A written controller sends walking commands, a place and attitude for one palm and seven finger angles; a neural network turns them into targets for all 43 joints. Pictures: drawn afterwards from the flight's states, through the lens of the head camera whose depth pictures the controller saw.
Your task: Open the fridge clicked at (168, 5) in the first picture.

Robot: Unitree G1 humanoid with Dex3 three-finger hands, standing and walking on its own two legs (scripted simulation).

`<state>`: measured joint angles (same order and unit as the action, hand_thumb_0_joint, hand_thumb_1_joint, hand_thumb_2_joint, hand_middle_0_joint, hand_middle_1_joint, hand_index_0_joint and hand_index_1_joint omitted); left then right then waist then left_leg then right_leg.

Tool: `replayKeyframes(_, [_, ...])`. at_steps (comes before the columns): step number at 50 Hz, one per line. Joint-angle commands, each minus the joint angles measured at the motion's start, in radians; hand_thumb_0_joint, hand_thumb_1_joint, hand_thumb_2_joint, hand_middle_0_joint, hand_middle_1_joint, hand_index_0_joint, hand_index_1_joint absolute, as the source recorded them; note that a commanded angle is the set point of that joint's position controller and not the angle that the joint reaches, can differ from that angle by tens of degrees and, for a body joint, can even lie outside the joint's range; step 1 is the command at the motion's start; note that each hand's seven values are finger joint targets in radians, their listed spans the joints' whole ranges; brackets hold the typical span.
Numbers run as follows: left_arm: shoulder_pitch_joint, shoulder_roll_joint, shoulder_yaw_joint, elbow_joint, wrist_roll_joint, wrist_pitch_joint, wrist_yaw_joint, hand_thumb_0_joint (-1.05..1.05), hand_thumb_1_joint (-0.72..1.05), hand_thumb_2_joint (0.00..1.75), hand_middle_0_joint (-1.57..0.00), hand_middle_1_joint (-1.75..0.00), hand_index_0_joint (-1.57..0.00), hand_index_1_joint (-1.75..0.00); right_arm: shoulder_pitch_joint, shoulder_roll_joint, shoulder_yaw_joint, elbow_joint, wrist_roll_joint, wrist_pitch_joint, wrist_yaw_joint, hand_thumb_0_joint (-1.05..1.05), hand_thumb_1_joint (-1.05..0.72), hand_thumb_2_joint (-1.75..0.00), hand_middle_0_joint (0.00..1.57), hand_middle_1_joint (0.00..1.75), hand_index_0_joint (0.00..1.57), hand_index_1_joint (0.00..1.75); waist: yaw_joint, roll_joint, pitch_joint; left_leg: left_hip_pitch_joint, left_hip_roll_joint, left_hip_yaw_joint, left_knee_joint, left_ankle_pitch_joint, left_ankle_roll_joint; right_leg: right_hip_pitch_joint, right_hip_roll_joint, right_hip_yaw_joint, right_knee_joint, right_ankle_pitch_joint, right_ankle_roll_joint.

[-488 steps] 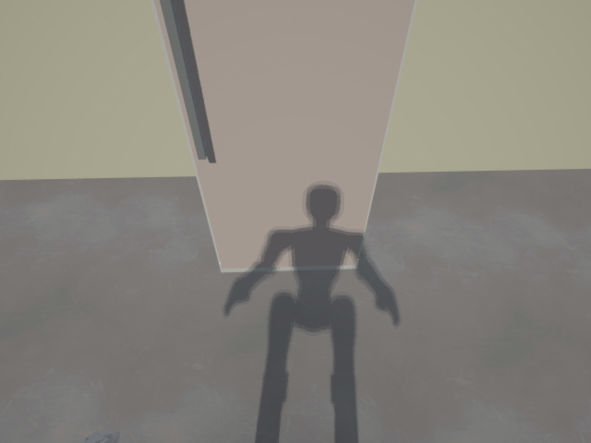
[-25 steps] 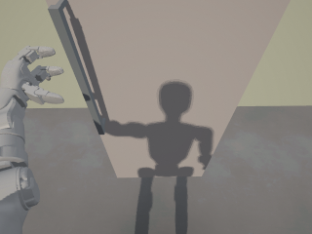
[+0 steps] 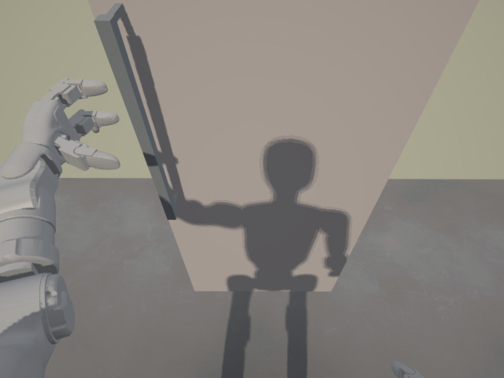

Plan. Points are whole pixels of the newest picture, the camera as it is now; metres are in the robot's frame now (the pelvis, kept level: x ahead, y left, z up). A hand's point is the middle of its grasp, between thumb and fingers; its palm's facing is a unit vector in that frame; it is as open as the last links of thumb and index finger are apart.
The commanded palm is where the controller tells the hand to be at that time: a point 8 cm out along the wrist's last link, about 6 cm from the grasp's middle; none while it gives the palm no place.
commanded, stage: feel for the door with the fingertips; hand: left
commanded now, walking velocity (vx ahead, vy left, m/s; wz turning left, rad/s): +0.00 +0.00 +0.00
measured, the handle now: (151, 138) +0.49 +0.19 +0.12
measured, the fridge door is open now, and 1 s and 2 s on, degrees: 0 0 0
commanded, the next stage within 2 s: slide the fingers in behind the handle in 1.02 s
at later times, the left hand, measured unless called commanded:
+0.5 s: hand (129, 126) +0.43 +0.20 +0.19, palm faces +0.03 -1.00 -0.01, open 14.0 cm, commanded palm +0.41 +0.26 +0.19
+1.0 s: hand (127, 117) +0.45 +0.20 +0.19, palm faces +0.01 -1.00 -0.02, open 13.9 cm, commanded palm +0.43 +0.25 +0.19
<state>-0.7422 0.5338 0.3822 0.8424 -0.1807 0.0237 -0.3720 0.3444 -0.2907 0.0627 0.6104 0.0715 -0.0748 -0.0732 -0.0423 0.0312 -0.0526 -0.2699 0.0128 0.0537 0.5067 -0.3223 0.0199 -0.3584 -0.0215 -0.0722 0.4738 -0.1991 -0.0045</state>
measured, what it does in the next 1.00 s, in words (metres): stands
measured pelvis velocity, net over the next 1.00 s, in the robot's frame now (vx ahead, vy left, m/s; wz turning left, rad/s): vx -0.02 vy -0.01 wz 0.00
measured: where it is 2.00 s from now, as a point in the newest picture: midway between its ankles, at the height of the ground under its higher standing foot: outside the picture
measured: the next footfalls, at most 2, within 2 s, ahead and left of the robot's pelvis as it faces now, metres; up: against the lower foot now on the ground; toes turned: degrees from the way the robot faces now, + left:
none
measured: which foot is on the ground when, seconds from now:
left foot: down 0.00-1.00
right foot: down 0.00-1.00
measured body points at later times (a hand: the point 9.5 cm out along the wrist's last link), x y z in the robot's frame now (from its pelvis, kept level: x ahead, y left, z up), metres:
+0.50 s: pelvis -0.01 -0.01 +0.00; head +0.01 -0.02 +0.45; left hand +0.42 +0.25 +0.19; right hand +0.09 -0.26 -0.11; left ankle -0.04 +0.10 -0.74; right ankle +0.02 -0.12 -0.74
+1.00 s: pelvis -0.02 -0.01 +0.00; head +0.02 -0.02 +0.45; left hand +0.44 +0.26 +0.20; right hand +0.04 -0.28 -0.12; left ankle -0.04 +0.10 -0.74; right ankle +0.02 -0.12 -0.74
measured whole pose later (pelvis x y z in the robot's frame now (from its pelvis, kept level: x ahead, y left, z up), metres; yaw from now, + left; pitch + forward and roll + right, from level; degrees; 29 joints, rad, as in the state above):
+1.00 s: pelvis -0.02 -0.01 +0.00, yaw +0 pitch +6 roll +0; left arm -0.92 0.53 0.36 1.04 -0.14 -0.08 -0.32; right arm 0.39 -0.31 0.05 0.67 0.06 -0.10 -0.08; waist -0.08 0.03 -0.04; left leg -0.33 0.02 0.05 0.53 -0.30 0.01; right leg -0.42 -0.02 -0.07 0.49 -0.18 -0.02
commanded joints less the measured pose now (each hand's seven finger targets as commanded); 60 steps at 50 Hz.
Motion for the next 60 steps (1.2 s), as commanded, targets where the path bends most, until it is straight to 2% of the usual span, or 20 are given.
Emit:
replayKeyframes(1, [-0.502, 0.21, -0.009, -0.287, -0.043, -0.07, -0.003, 0.0, -0.5, 0.3, -0.3, -1.2, -0.3, -1.2, -0.009, -0.141, -0.065, -0.112, 0.005, -0.047, -0.018, 0.0, -0.9, -0.9, 0.2, 0.3, 0.2, 0.3, -0.013, 0.056, -0.32, 0.101, 0.002, -0.063, -0.051, 0.387, 0.003, 0.188, 0.022, 0.033, -0.009, 0.309, -0.034])
replayKeyframes(4, [-0.525, 0.158, -0.048, -0.254, -0.049, -0.05, 0.008, 0.0, -0.5, 0.3, -0.3, -1.2, -0.3, -1.2, -0.01, -0.143, -0.063, -0.089, 0.007, -0.052, -0.022, 0.0, -0.9, -0.9, 0.2, 0.3, 0.2, 0.3, -0.029, 0.046, -0.267, 0.086, 0.001, -0.07, -0.058, 0.329, 0.003, 0.145, 0.022, 0.027, -0.021, 0.257, -0.034])
replayKeyframes(6, [-0.529, 0.174, -0.027, -0.222, -0.041, -0.04, 0.03, 0.0, -0.5, 0.3, -0.3, -1.2, -0.3, -1.2, -0.004, -0.144, -0.064, -0.078, 0.003, -0.056, -0.021, 0.0, -0.9, -0.9, 0.2, 0.3, 0.2, 0.3, -0.024, 0.02, -0.26, 0.071, -0.001, -0.076, -0.062, 0.299, 0.002, 0.145, 0.021, 0.024, -0.024, 0.231, -0.035])
replayKeyframes(9, [-0.528, 0.15, -0.037, -0.285, -0.031, -0.051, 0.061, 0.0, -0.5, 0.3, -0.3, -1.2, -0.3, -1.2, -0.017, -0.135, -0.063, -0.088, -0.001, -0.059, -0.014, 0.0, -0.9, -0.9, 0.2, 0.3, 0.2, 0.3, -0.007, 0.049, -0.322, 0.098, -0.004, -0.074, -0.059, 0.356, 0.0, 0.182, 0.019, 0.027, -0.012, 0.273, -0.038])
replayKeyframes(12, [-0.481, 0.176, -0.006, -0.248, -0.025, -0.052, 0.088, 0.0, -0.5, 0.3, -0.3, -1.2, -0.3, -1.2, -0.015, -0.137, -0.063, -0.084, -0.004, -0.052, -0.012, 0.0, -0.9, -0.9, 0.2, 0.3, 0.2, 0.3, 0.003, -0.023, -0.299, 0.062, -0.001, -0.067, -0.063, 0.353, 0.005, 0.21, 0.017, 0.026, -0.012, 0.284, -0.035])
replayKeyframes(17, [-0.482, 0.207, 0.019, -0.262, -0.003, -0.056, 0.118, 0.0, -0.5, 0.3, -0.3, -1.2, -0.3, -1.2, -0.031, -0.133, -0.062, -0.099, -0.002, -0.043, -0.012, 0.0, -0.9, -0.9, 0.2, 0.3, 0.2, 0.3, 0.016, -0.02, -0.302, 0.038, -0.004, -0.054, -0.072, 0.321, 0.012, 0.247, 0.012, 0.038, -0.009, 0.285, -0.032])
replayKeyframes(18, [-0.503, 0.176, -0.005, -0.264, -0.002, -0.058, 0.12, 0.0, -0.5, 0.3, -0.3, -1.2, -0.3, -1.2, -0.04, -0.128, -0.058, -0.1, -0.002, -0.043, -0.012, 0.0, -0.9, -0.9, 0.2, 0.3, 0.2, 0.3, 0.009, 0.006, -0.285, 0.038, -0.004, -0.052, -0.078, 0.311, 0.011, 0.235, 0.013, 0.04, -0.015, 0.28, -0.032])
replayKeyframes(21, [-0.536, 0.222, 0.029, -0.262, 0.004, -0.072, 0.129, 0.0, -0.5, 0.3, -0.3, -1.2, -0.3, -1.2, -0.031, -0.128, -0.059, -0.095, -0.003, -0.045, -0.019, 0.0, -0.9, -0.9, 0.2, 0.3, 0.2, 0.3, 0.008, -0.002, -0.306, 0.04, -0.007, -0.05, -0.078, 0.295, 0.014, 0.252, 0.014, 0.048, -0.02, 0.28, -0.03])
replayKeyframes(25, [-0.527, 0.236, 0.032, -0.198, 0.0, -0.08, 0.107, 0.0, -0.5, 0.3, -0.3, -1.2, -0.3, -1.2, -0.026, -0.133, -0.057, -0.088, 0.0, -0.047, -0.026, 0.0, -0.9, -0.9, 0.2, 0.3, 0.2, 0.3, 0.003, -0.021, -0.29, 0.013, -0.01, -0.038, -0.081, 0.263, 0.02, 0.268, 0.01, 0.058, -0.026, 0.28, -0.025])
replayKeyframes(31, [-0.626, 0.204, -0.029, -0.093, -0.005, -0.094, 0.063, 0.0, -0.5, 0.3, -0.3, -1.2, -0.3, -1.2, 0.0, -0.143, -0.059, -0.061, 0.006, -0.056, -0.035, 0.0, -0.9, -0.9, 0.2, 0.3, 0.2, 0.3, -0.039, -0.004, -0.253, -0.002, -0.013, -0.04, -0.071, 0.197, 0.02, 0.197, 0.008, 0.059, -0.037, 0.218, -0.021])
replayKeyframes(36, [-0.703, 0.216, -0.034, -0.047, -0.004, -0.133, 0.052, 0.0, -0.5, 0.3, -0.3, -1.2, -0.3, -1.2, 0.031, -0.151, -0.061, -0.04, 0.0, -0.068, -0.035, 0.0, -0.9, -0.9, 0.2, 0.3, 0.2, 0.3, -0.053, 0.004, -0.286, -0.005, -0.017, -0.051, -0.059, 0.197, 0.019, 0.184, 0.009, 0.057, -0.026, 0.211, -0.022])
replayKeyframes(38, [-0.675, 0.252, 0.002, -0.037, -0.005, -0.149, 0.053, 0.0, -0.5, 0.3, -0.3, -1.2, -0.3, -1.2, 0.044, -0.156, -0.064, -0.041, -0.005, -0.068, -0.03, 0.0, -0.9, -0.9, 0.2, 0.3, 0.2, 0.3, -0.039, -0.001, -0.331, -0.006, -0.019, -0.051, -0.05, 0.228, 0.02, 0.213, 0.009, 0.059, -0.012, 0.243, -0.023])
replayKeyframes(41, [-0.667, 0.245, -0.006, 0.008, 0.004, -0.149, 0.052, 0.0, -0.5, 0.3, -0.3, -1.2, -0.3, -1.2, 0.048, -0.155, -0.063, -0.041, -0.004, -0.063, -0.025, 0.0, -0.9, -0.9, 0.2, 0.3, 0.2, 0.3, -0.039, 0.006, -0.299, -0.033, -0.017, -0.043, -0.051, 0.218, 0.019, 0.197, 0.009, 0.06, -0.01, 0.245, -0.02])
replayKeyframes(42, [-0.648, 0.277, 0.019, 0.036, 0.007, -0.148, 0.057, 0.0, -0.5, 0.3, -0.3, -1.2, -0.3, -1.2, 0.059, -0.162, -0.067, -0.039, -0.004, -0.058, -0.025, 0.0, -0.9, -0.9, 0.2, 0.3, 0.2, 0.3, -0.039, -0.033, -0.288, -0.052, -0.014, -0.044, -0.049, 0.216, 0.021, 0.203, 0.007, 0.056, -0.009, 0.237, -0.019])
replayKeyframes(44, [-0.691, 0.303, 0.027, 0.006, 0.016, -0.157, 0.06, 0.0, -0.5, 0.3, -0.3, -1.2, -0.3, -1.2, 0.06, -0.163, -0.065, -0.045, -0.005, -0.056, -0.023, 0.0, -0.9, -0.9, 0.2, 0.3, 0.2, 0.3, -0.039, -0.005, -0.313, -0.049, -0.014, -0.046, -0.05, 0.211, 0.021, 0.201, 0.01, 0.063, -0.006, 0.234, -0.019])
replayKeyframes(48, [-0.696, 0.279, 0.017, -0.064, 0.017, -0.181, 0.065, 0.0, -0.5, 0.3, -0.3, -1.2, -0.3, -1.2, 0.065, -0.155, -0.072, -0.053, -0.008, -0.059, -0.019, 0.0, -0.9, -0.9, 0.2, 0.3, 0.2, 0.3, -0.034, 0.049, -0.369, 0.005, -0.012, -0.05, -0.042, 0.267, 0.017, 0.2, 0.016, 0.056, 0.003, 0.266, -0.025])
replayKeyframes(51, [-0.712, 0.225, -0.015, -0.012, 0.004, -0.16, 0.065, 0.0, -0.5, 0.3, -0.3, -1.2, -0.3, -1.2, 0.075, -0.157, -0.069, -0.038, -0.007, -0.061, -0.019, 0.0, -0.9, -0.9, 0.2, 0.3, 0.2, 0.3, -0.056, 0.005, -0.307, -0.005, -0.006, -0.054, -0.05, 0.227, 0.017, 0.155, 0.022, 0.049, -0.014, 0.225, -0.022])
replayKeyframes(53, [-0.707, 0.28, 0.025, 0.013, 0.007, -0.157, 0.067, 0.0, -0.5, 0.3, -0.3, -1.2, -0.3, -1.2, 0.082, -0.165, -0.07, -0.033, -0.008, -0.059, -0.022, 0.0, -0.9, -0.9, 0.2, 0.3, 0.2, 0.3, -0.049, -0.008, -0.305, -0.029, -0.006, -0.053, -0.05, 0.214, 0.019, 0.168, 0.019, 0.052, -0.014, 0.214, -0.022])
replayKeyframes(57, [-0.737, 0.242, -0.015, 0.035, 0.019, -0.163, 0.07, 0.0, -0.5, 0.3, -0.3, -1.2, -0.3, -1.2, 0.091, -0.16, -0.067, -0.033, -0.01, -0.062, -0.02, 0.0, -0.9, -0.9, 0.2, 0.3, 0.2, 0.3, -0.063, 0.021, -0.271, -0.032, -0.008, -0.056, -0.051, 0.194, 0.017, 0.132, 0.017, 0.046, -0.017, 0.18, -0.024])
replayKeyframes(60, [-0.712, 0.245, -0.006, 0.032, 0.024, -0.17, 0.07, 0.0, -0.5, 0.3, -0.3, -1.2, -0.3, -1.2, 0.093, -0.159, -0.066, -0.038, -0.014, -0.065, -0.015, 0.0, -0.9, -0.9, 0.2, 0.3, 0.2, 0.3, -0.05, 0.005, -0.309, -0.032, -0.006, -0.06, -0.049, 0.212, 0.014, 0.148, 0.019, 0.047, -0.006, 0.199, -0.025])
